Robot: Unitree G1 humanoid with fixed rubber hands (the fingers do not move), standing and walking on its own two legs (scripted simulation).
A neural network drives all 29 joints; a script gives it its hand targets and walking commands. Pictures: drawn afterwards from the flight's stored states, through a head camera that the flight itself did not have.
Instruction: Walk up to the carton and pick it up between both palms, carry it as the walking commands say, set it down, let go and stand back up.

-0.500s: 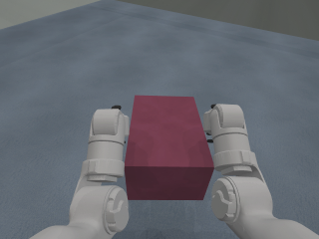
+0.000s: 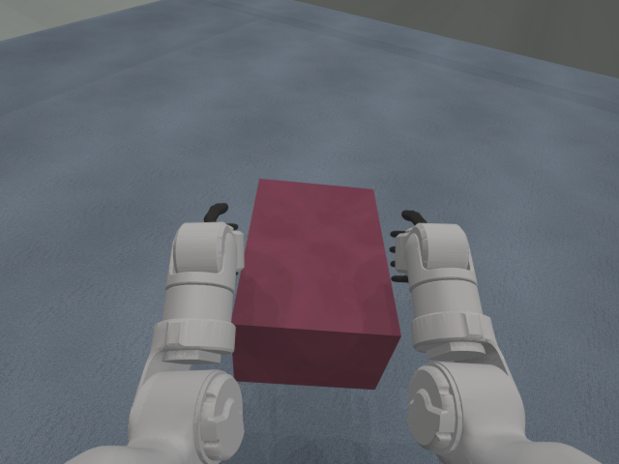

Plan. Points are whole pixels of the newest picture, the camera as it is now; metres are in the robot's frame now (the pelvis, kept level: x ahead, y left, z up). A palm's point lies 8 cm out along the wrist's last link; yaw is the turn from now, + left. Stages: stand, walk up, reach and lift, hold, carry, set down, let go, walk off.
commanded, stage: carry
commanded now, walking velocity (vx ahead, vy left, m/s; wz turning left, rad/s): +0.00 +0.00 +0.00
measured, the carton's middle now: (311, 274) +0.39 +0.00 +0.01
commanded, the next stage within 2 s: none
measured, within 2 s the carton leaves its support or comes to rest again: neither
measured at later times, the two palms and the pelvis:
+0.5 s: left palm (213, 245) +0.36 +0.14 +0.09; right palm (410, 248) +0.37 -0.13 +0.10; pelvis +0.03 +0.00 +0.00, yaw +0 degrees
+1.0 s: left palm (211, 247) +0.36 +0.15 +0.09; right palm (411, 251) +0.37 -0.13 +0.09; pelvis +0.03 +0.00 +0.00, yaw +0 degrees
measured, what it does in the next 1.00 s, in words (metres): stands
